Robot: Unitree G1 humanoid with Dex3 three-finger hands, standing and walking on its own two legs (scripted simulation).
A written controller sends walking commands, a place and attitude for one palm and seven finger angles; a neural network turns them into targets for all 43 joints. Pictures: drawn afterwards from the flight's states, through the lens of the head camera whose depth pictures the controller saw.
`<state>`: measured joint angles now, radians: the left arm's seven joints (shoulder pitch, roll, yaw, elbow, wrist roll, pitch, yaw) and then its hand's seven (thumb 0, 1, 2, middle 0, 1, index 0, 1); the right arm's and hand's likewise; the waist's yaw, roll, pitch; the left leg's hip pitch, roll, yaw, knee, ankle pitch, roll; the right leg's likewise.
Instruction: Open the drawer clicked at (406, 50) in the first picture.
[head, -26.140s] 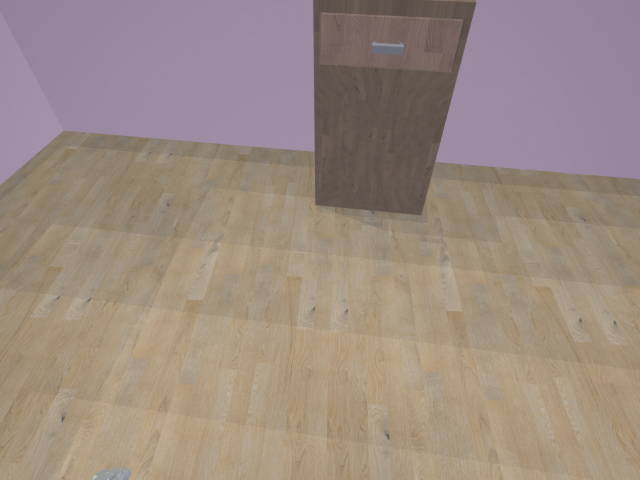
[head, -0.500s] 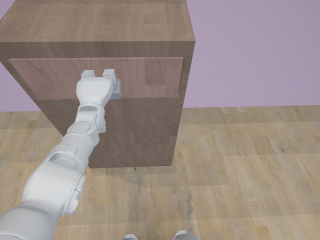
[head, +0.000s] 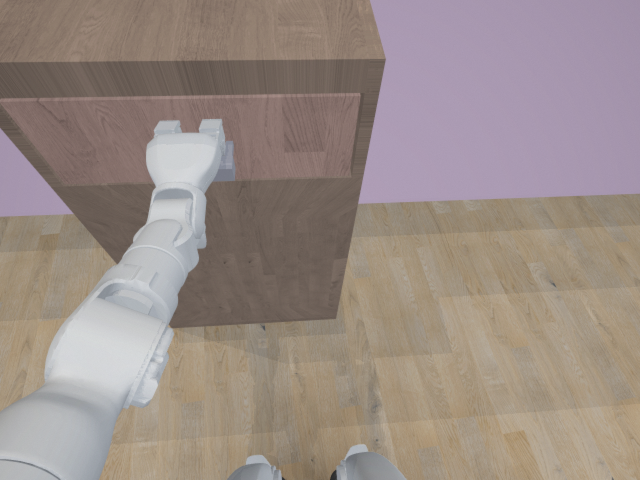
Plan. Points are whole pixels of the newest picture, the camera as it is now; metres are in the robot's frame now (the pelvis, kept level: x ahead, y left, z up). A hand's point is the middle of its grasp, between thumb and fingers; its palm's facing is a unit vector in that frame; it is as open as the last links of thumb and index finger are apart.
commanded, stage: close the thumb around the handle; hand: left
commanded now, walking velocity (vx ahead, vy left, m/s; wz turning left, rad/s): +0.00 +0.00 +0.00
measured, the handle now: (197, 158) +0.55 +0.13 +0.04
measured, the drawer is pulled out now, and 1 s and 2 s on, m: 0.00 0.00 0.11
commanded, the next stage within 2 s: pull the drawer open in 0.80 s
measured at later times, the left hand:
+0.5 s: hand (196, 184) +0.51 +0.13 +0.04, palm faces +0.01 +0.01 -1.00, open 9.4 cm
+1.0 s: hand (197, 187) +0.51 +0.13 +0.04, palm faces +0.00 +0.00 -1.00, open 7.6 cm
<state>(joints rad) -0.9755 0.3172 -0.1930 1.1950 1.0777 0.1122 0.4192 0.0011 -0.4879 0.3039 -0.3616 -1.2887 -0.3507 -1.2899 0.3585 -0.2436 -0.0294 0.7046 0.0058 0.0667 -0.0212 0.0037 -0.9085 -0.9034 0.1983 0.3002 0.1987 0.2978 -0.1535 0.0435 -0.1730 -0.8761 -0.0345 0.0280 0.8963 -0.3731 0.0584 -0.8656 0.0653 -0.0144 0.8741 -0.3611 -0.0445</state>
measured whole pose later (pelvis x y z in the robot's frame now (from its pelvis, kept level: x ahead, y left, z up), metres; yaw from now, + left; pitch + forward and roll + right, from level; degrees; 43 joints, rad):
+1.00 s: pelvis +0.02 -0.01 +0.01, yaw +0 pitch +19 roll -1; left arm -0.87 0.28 -0.21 1.13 1.06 0.13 0.43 0.01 0.48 0.72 -0.27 -1.37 -0.26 -1.38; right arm 0.32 -0.23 -0.04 0.71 0.01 0.11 -0.01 0.00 -0.91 -0.90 0.20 0.30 0.20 0.30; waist -0.12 0.05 -0.18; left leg -0.78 -0.03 0.02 0.84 -0.39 0.05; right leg -0.77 0.07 -0.01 0.82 -0.37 -0.06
